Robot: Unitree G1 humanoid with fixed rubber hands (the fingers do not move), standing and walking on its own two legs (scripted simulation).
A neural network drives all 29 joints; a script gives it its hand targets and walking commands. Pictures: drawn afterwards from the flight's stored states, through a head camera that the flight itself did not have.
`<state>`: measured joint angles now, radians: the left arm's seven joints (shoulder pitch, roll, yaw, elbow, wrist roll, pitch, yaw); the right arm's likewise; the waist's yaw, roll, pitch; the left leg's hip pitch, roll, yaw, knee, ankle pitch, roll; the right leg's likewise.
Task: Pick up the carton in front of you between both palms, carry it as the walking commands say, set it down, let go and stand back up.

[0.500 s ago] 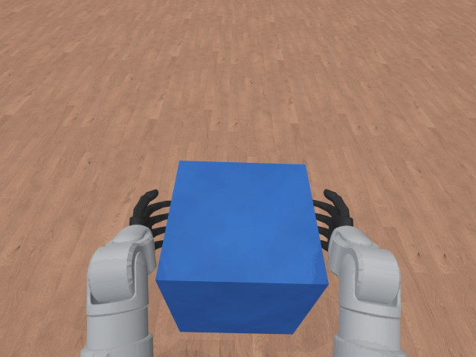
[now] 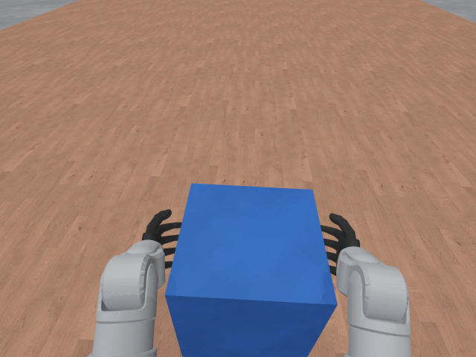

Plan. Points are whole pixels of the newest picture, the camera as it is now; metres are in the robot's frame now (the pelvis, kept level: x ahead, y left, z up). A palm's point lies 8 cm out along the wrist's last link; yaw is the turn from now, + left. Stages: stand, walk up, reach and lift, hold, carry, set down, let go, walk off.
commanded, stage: carry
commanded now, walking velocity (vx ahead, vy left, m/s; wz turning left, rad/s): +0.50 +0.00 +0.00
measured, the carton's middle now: (246, 277) +0.28 +0.00 +0.01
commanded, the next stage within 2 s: none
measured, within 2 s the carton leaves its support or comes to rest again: neither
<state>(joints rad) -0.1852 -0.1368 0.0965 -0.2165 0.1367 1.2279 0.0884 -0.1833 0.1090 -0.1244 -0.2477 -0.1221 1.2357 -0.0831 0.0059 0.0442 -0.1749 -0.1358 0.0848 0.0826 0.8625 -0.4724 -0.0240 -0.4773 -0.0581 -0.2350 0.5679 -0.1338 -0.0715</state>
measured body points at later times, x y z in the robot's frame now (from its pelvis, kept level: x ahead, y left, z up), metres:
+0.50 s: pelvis +0.31 +0.04 +0.01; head +0.29 +0.05 +0.46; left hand +0.59 +0.18 +0.09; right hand +0.59 -0.12 +0.10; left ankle +0.39 +0.12 -0.72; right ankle +0.14 -0.08 -0.65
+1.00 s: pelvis +0.60 +0.00 +0.01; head +0.62 -0.02 +0.46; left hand +0.88 +0.15 +0.08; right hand +0.88 -0.16 +0.07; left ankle +0.49 +0.11 -0.68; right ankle +0.68 -0.08 -0.72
